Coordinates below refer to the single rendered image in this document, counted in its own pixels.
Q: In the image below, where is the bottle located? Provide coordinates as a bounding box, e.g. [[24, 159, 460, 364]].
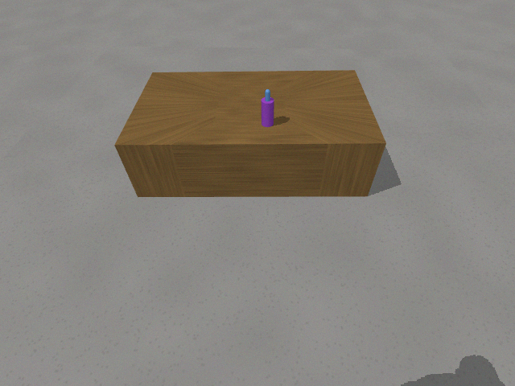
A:
[[262, 89, 274, 127]]

